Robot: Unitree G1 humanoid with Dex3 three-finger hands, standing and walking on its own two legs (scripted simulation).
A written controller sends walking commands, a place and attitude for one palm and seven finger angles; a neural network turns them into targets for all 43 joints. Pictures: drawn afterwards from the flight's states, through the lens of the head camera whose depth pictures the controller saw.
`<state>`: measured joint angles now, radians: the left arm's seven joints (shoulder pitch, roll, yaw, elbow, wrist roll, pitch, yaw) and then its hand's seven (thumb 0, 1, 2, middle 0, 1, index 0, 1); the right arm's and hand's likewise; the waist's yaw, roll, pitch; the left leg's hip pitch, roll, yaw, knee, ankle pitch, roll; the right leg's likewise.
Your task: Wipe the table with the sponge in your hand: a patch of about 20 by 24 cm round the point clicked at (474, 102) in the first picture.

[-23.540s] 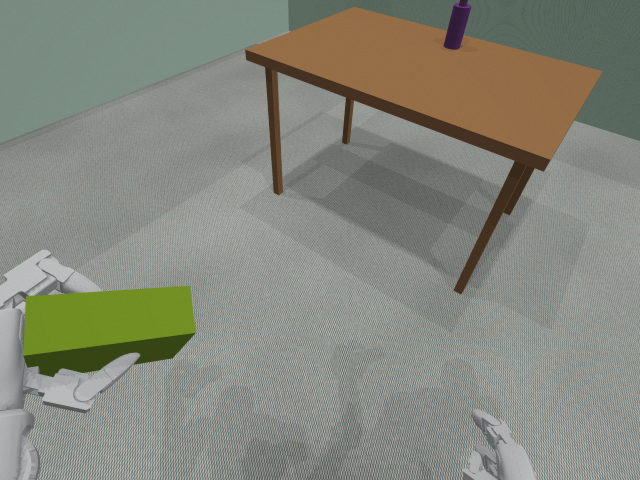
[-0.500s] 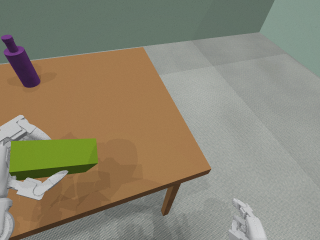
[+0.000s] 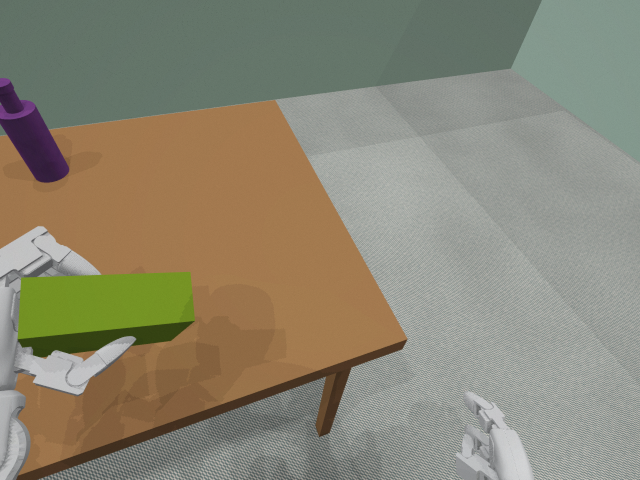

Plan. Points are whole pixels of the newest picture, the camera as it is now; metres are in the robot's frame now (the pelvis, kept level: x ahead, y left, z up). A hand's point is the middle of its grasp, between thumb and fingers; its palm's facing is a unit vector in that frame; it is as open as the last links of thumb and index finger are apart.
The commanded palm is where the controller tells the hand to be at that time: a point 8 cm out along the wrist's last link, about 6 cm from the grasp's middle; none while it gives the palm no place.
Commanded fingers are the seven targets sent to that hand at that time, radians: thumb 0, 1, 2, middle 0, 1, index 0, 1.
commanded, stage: shuffle to correct the standing spot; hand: left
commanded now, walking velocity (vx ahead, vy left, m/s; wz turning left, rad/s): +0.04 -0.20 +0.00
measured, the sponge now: (135, 313) +0.24 +0.21 +0.13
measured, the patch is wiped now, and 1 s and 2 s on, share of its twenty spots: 0.00 0.00 0.00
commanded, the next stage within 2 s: come to a stop and stand still in 0.58 s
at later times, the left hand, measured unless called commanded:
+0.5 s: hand (161, 304) +0.24 +0.18 +0.15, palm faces +0.33 -0.87 -0.36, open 9.2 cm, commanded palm +0.18 +0.22 +0.17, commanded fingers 0.00 0.10 1.30 -1.20 -1.60 -1.20 -1.60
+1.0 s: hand (115, 280) +0.25 +0.22 +0.17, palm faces +0.41 -0.82 -0.41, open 9.2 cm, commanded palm +0.16 +0.23 +0.17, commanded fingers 0.00 0.10 1.30 -1.20 -1.60 -1.20 -1.60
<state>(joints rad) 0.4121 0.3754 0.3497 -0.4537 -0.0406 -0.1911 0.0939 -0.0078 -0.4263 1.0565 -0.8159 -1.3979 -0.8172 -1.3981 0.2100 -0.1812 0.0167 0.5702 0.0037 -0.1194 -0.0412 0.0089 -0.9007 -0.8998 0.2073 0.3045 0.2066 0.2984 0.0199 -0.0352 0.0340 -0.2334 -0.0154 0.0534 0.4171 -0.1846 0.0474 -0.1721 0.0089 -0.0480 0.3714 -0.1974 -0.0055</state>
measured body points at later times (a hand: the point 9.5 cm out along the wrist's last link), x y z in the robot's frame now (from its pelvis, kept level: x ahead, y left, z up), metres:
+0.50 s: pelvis +0.02 -0.06 -0.01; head +0.03 -0.05 +0.44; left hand +0.21 +0.22 +0.17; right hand +0.18 -0.31 -0.08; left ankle +0.03 +0.08 -0.74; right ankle +0.00 -0.12 -0.74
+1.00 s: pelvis +0.00 -0.04 -0.01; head +0.03 -0.04 +0.44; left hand +0.22 +0.26 +0.19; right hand +0.18 -0.28 -0.08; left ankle +0.02 +0.08 -0.74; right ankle +0.00 -0.12 -0.74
